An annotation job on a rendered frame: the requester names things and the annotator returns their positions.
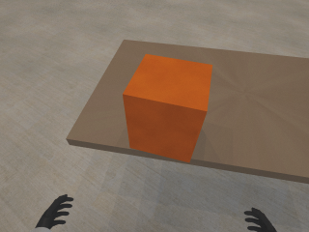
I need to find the table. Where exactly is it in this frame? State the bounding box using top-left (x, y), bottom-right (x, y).
top-left (66, 40), bottom-right (309, 184)

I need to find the left robot hand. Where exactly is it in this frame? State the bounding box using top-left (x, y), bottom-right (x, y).
top-left (35, 194), bottom-right (73, 229)

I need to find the carton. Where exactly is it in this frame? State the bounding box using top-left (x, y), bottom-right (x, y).
top-left (123, 54), bottom-right (212, 162)

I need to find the right robot hand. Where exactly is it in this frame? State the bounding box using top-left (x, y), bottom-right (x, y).
top-left (244, 207), bottom-right (277, 232)

